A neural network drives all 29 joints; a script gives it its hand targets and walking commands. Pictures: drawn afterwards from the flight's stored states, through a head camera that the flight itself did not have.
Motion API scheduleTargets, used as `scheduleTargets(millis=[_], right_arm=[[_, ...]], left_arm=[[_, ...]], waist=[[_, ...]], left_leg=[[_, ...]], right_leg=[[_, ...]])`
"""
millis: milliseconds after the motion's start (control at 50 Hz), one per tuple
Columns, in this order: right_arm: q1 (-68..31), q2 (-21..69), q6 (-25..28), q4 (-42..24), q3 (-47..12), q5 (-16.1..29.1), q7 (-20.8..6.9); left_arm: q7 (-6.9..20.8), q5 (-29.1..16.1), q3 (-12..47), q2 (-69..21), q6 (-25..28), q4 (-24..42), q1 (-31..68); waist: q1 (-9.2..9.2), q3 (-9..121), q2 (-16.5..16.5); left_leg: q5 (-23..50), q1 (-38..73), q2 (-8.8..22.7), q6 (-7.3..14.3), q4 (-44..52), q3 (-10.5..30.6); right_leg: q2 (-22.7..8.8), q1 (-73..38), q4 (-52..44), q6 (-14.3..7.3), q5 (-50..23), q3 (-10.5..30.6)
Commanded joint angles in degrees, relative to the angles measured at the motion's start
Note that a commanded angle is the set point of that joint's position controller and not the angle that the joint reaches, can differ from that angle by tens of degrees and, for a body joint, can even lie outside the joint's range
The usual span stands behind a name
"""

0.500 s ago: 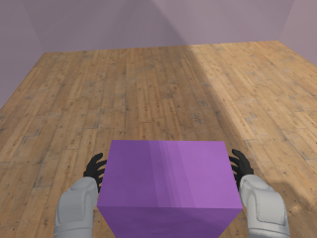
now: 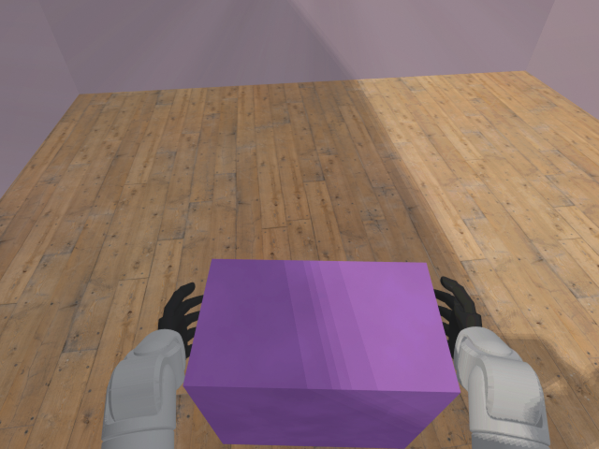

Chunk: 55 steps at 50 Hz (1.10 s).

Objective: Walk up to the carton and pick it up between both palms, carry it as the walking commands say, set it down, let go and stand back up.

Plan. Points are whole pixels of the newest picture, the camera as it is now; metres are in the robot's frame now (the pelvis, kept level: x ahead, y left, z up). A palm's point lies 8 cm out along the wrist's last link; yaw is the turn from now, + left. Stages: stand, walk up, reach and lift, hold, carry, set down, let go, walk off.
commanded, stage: carry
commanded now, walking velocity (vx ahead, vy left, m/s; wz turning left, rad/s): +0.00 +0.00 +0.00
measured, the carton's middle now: (315, 361) +0.26 +0.00 -0.01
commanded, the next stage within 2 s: none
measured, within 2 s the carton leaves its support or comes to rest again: neither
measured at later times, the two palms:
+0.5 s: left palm (174, 335) +0.26 +0.19 +0.04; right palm (460, 330) +0.27 -0.18 +0.06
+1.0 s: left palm (184, 372) +0.20 +0.16 +0.06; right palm (492, 341) +0.24 -0.21 +0.07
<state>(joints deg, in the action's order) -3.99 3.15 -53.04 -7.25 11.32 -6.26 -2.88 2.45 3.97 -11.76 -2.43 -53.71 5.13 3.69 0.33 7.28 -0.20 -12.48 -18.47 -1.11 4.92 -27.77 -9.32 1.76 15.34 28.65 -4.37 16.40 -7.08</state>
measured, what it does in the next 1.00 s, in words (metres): shifts its weight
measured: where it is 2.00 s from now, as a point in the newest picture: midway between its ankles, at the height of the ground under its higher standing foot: outside the picture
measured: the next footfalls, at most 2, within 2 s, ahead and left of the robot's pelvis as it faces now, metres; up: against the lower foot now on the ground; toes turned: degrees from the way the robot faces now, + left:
left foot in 1.38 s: -0.08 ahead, +0.02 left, +0.00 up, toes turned +30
right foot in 1.70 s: +0.04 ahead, -0.29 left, +0.00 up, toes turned +29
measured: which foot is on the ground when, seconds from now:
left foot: down 0.00-0.94, up 0.96-1.00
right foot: down 0.00-1.00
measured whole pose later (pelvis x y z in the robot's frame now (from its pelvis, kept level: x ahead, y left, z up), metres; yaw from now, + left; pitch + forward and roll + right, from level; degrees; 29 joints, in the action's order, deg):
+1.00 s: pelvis -0.02 -0.05 -0.01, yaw +6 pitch +4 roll +0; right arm -4.8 3.4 -69.1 -24.6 12.8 -2.2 -0.4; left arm -0.3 0.9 -13.4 -4.7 -68.4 21.7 4.1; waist -0.3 4.0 1.4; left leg -20.3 -28.9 1.7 1.7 -42.6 -3.6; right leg 1.7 18.7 30.8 -8.1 17.2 -15.7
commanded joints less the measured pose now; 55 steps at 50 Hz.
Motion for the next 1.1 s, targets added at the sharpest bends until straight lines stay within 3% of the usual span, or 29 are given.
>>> scheduleTargets(millis=[0, 60, 80, 120, 240, 260, 280, 300, 380, 420, 440, 500, 520, 560, 600, 640, 660, 700, 720, 820, 860, 880, 900, 920, 940, 960, 980, 1020, 1080], right_arm=[[-24.16, 34.29, 1.87, -8.38, -33.56, 11.57, -6.65], [-25.61, 34.67, 2.36, -7.57, -33.31, 11.26, -6.56], [-27.74, 36.17, 1.46, -13.83, -36.52, 14.33, -6.53], [-25.02, 34.09, 2.04, -5.01, -31.47, 10.56, -6.7], [-28.23, 37.08, 1.8, -13.15, -36.55, 14.16, -6.28], [-23.51, 35.17, 2.02, -5.26, -32.35, 11.12, -6.38], [-24.76, 34.61, 2.84, -6.18, -32.5, 10.72, -6.31], [-24.62, 34.79, 2.51, -11.47, -34.71, 12.39, -6.3], [-24.94, 34.57, 3.01, -6.77, -33.0, 11.26, -6.35], [-26.93, 36.07, 2.07, -14.21, -36.94, 14.61, -6.38], [-23.88, 33.68, 2.58, -7.59, -32.78, 11.12, -6.25], [-24.58, 35.2, 2.42, -7.73, -33.61, 12.0, -6.2], [-25.08, 35.52, 2.06, -11.39, -35.19, 13.1, -6.23], [-29.57, 39.16, -1.58, -27.66, -44.74, 21.75, -6.32], [-26.87, 40.71, -7.12, -29.78, -46.85, 24.8, -6.28], [-22.44, 39.57, -11.96, -25.92, -44.79, 23.9, -6.35], [-19.89, 38.5, -13.38, -23.12, -43.56, 23.21, -6.51], [-17.87, 37.62, -15.37, -19.5, -43.01, 22.02, -6.92], [-18.93, 37.14, -15.66, -20.17, -42.83, 21.93, -7.35], [-30.84, 41.61, -15.54, -25.3, -45.76, 24.81, -8.47], [-32.02, 42.9, -15.63, -25.66, -45.88, 25.46, -8.68], [-32.75, 42.91, -15.56, -26.83, -45.92, 25.08, -8.58], [-31.57, 44.17, -15.79, -26.97, -46.3, 25.28, -8.73], [-31.23, 43.88, -15.6, -27.25, -46.02, 25.12, -8.7], [-29.21, 43.29, -15.69, -26.11, -45.48, 24.82, -8.91], [-31.15, 43.78, -15.49, -25.96, -45.11, 25.14, -9.1], [-31.55, 42.89, -15.4, -25.98, -45.62, 25.18, -9.15], [-30.45, 43.44, -15.47, -23.38, -45.05, 25.07, -9.48], [-28.21, 43.98, -14.84, -22.25, -44.95, 25.18, -9.63]], left_arm=[[6.67, -9.84, 34.52, -36.09, 2.18, 10.44, 25.97], [6.9, -9.86, 33.63, -35.86, 2.65, 10.23, 28.3], [6.78, -13.23, 37.76, -38.06, 1.78, 16.12, 30.54], [6.81, -8.75, 32.74, -35.66, 2.09, 6.78, 27.06], [7.15, -13.42, 37.45, -38.48, 1.99, 15.11, 30.38], [7.08, -10.63, 34.16, -36.19, 2.27, 9.2, 27.9], [7.06, -9.68, 32.89, -35.64, 3.1, 9.14, 27.31], [6.93, -11.69, 36.09, -36.75, 2.72, 14.02, 27.4], [7.01, -10.05, 34.02, -35.86, 3.15, 8.82, 27.53], [6.82, -13.19, 38.14, -37.78, 2.21, 15.35, 28.33], [6.92, -10.38, 34.77, -35.63, 2.67, 10.04, 27.1], [6.71, -10.92, 35.47, -35.63, 2.86, 12.6, 28.59], [6.67, -12.0, 36.49, -36.7, 2.35, 14.77, 28.72], [6.55, -19.59, 46.42, -40.86, -1.36, 29.61, 31.66], [6.48, -22.32, 48.91, -42.59, -6.95, 32.79, 30.04], [6.75, -21.03, 46.5, -41.31, -12.01, 28.79, 25.23], [6.69, -20.03, 45.81, -40.26, -13.51, 26.21, 22.89], [6.96, -19.05, 44.61, -39.23, -15.23, 23.94, 22.81], [7.18, -19.33, 44.99, -39.65, -15.57, 24.75, 24.38], [8.58, -21.48, 45.36, -45.4, -15.41, 24.44, 30.07], [8.58, -22.08, 45.49, -46.72, -15.18, 24.48, 30.66], [8.63, -22.13, 45.12, -47.04, -15.06, 24.69, 29.99], [8.46, -22.41, 45.66, -46.84, -14.58, 27.21, 31.02], [8.23, -21.63, 45.39, -45.96, -14.67, 25.7, 29.57], [8.25, -21.37, 45.72, -45.94, -14.6, 26.31, 27.61], [8.32, -22.11, 46.06, -47.08, -14.55, 27.08, 30.66], [8.4, -21.26, 45.04, -46.34, -14.53, 26.74, 29.19], [7.78, -21.1, 46.07, -46.9, -14.62, 27.94, 31.22], [7.64, -20.98, 46.79, -46.14, -13.94, 29.27, 30.95]], waist=[[0.19, 12.05, 1.28], [0.18, 14.04, -0.41], [0.17, 13.23, 1.13], [0.29, 12.56, 0.67], [0.17, 14.05, -2.28], [0.28, 14.93, 0.83], [0.2, 14.29, -1.69], [0.16, 14.48, 0.67], [0.15, 14.93, -0.53], [0.1, 14.58, 0.51], [0.27, 14.58, 2.39], [0.21, 14.45, -1.17], [0.01, 14.9, 0.28], [0.14, 14.29, 0.16], [0.27, 14.47, 2.01], [-0.19, 14.63, 3.42], [-0.27, 15.41, 6.33], [-0.71, 14.56, 5.38], [-0.75, 13.77, 8.49], [-0.47, 10.15, 7.31], [-0.25, 11.78, 7.18], [0.43, 12.31, 4.22], [0.59, 13.18, -1.31], [0.8, 12.42, -8.7], [0.96, 12.83, -11.53], [0.77, 12.57, -8.89], [0.63, 12.02, -7.22], [0.57, 11.15, 0.74], [0.69, 12.27, -2.59]], left_leg=[[9.65, 6.55, 10.33, -0.74, 4.54, 9.87], [11.93, 6.92, 11.26, -0.77, 4.02, 10.65], [9.96, 7.7, 10.84, -0.77, 4.55, 9.99], [10.66, 7.56, 11.06, -0.77, 4.76, 10.54], [14.64, 8.04, 10.58, -0.7, 2.61, 9.28], [14.32, 8.03, 10.82, -0.81, 2.75, 9.92], [10.45, 7.64, 10.42, -0.75, 2.61, 9.29], [12.64, 7.29, 10.4, -0.74, 2.73, 9.58], [11.87, 8.24, 11.01, -0.75, 2.21, 9.96], [13.42, 9.11, 10.92, -0.77, 2.89, 10.2], [13.32, 9.29, 10.48, -0.86, 2.18, 8.98], [16.25, 7.38, 10.86, -0.71, 1.3, 9.46], [16.51, 8.46, 10.54, -1.15, 1.6, 9.43], [19.94, 8.31, 13.0, -1.98, 2.37, 10.77], [18.64, 6.83, 15.94, -0.75, 3.91, 14.97], [16.71, 6.89, 19.0, 1.24, 5.06, 19.32], [21.02, 8.52, 19.42, 1.66, 4.56, 19.95], [27.73, 8.73, 19.87, 2.34, 3.7, 21.96], [31.45, 9.51, 20.36, 2.51, 3.68, 22.58], [15.92, 1.66, 20.27, 3.17, 5.8, 26.42], [12.74, -3.02, 17.96, 1.37, 5.16, 24.94], [6.94, -8.59, 15.75, -0.19, 3.3, 22.8], [2.28, -11.45, 13.05, -1.4, -0.76, 19.12], [-3.31, -16.7, 5.27, -3.42, -11.83, 9.14], [-14.43, -18.62, 2.47, -3.45, -23.06, 4.8], [-17.88, -19.89, 3.28, -3.02, -31.81, 4.24], [-16.61, -20.28, 4.25, -2.77, -35.74, 4.8], [-14.01, -22.27, 5.31, -3.32, -34.81, 4.87], [-12.69, -22.81, 4.72, -4.36, -32.01, 1.98]], right_leg=[[-9.36, -2.16, -4.76, 0.4, -8.52, 8.84], [-9.32, -4.07, -4.05, 0.49, -9.04, 8.35], [-9.25, -2.6, -4.16, 0.16, -7.51, 8.45], [-9.42, -1.82, -4.3, 0.3, -6.96, 8.87], [-9.37, -3.48, -3.7, 0.41, -14.37, 8.78], [-9.48, -3.85, -3.03, 0.52, -13.35, 8.85], [-10.0, -3.96, -4.11, 0.51, -11.49, 9.17], [-9.75, -3.75, -3.81, 0.47, -13.4, 9.17], [-9.93, -4.28, -3.65, 0.42, -12.88, 9.2], [-9.37, -2.72, -3.3, 0.44, -11.76, 8.77], [-9.97, -3.08, -3.76, 0.5, -13.09, 9.13], [-9.59, -5.53, -2.98, 0.61, -17.36, 8.5], [-9.89, -5.12, -1.86, 0.52, -16.85, 8.19], [-8.95, -3.6, -1.49, 1.49, -13.7, 7.13], [-7.88, -4.14, -0.92, 2.21, -8.65, 6.22], [-7.28, -2.43, 0.94, 2.9, -3.92, 5.45], [-7.06, -1.04, 2.7, 2.93, -3.84, 5.33], [-5.96, -0.22, 3.17, 3.67, -2.58, 3.85], [-6.02, 2.13, 4.94, 3.93, -1.23, 3.49], [-4.06, -0.05, 1.6, 3.51, 4.97, 2.25], [-4.28, -5.5, 0.27, 3.41, 4.11, 1.82], [-6.12, -10.72, -3.62, 3.18, 2.33, 3.37], [-10.08, -13.62, -5.51, 1.38, -1.14, 7.1], [-17.57, -15.83, -9.39, -2.19, -10.1, 12.02], [-23.24, -14.77, -9.3, -6.83, -19.55, 13.53], [-24.58, -12.99, -9.45, -8.19, -22.95, 10.98], [-24.06, -12.42, -9.34, -6.73, -22.31, 9.22], [-20.54, -14.55, -4.54, -5.38, -33.27, 5.24], [-19.09, -18.59, -1.88, -5.17, -39.95, 0.8]])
